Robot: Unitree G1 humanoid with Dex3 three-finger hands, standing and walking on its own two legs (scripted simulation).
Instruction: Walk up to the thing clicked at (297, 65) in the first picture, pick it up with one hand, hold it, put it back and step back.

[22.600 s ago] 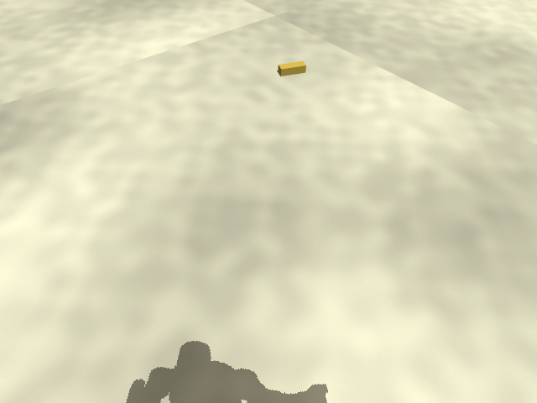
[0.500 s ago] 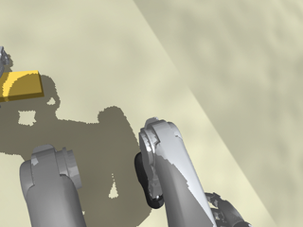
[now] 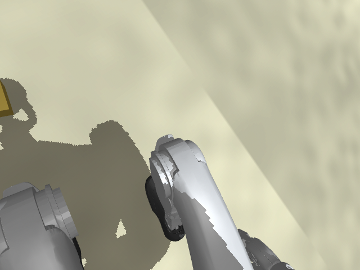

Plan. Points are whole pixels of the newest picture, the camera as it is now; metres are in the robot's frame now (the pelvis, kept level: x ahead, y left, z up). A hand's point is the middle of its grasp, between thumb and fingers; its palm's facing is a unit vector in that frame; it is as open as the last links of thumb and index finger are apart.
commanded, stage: rest palm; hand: left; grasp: from above
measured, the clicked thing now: out of the picture +0.48 +0.30 -0.27
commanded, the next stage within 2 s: close in 0.22 s
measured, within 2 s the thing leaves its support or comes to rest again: neither
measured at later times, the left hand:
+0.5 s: hand out of the picture +0.46 +0.30 -0.25, palm faces -0.45 -0.12 -0.88, open 12.8 cm
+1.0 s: hand out of the picture +0.46 +0.30 -0.25, palm faces -0.47 -0.13 -0.88, open 10.6 cm
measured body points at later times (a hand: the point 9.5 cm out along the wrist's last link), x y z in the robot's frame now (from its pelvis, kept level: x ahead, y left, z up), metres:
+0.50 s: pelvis +0.00 +0.00 +0.00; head +0.27 +0.14 +0.33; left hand +0.48 +0.30 -0.20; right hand +0.05 -0.25 -0.06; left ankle +0.06 +0.13 -0.27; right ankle +0.11 -0.14 -0.27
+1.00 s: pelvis +0.00 +0.00 +0.00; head +0.28 +0.13 +0.33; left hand +0.48 +0.30 -0.20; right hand +0.04 -0.25 -0.05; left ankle +0.06 +0.13 -0.27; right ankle +0.11 -0.14 -0.27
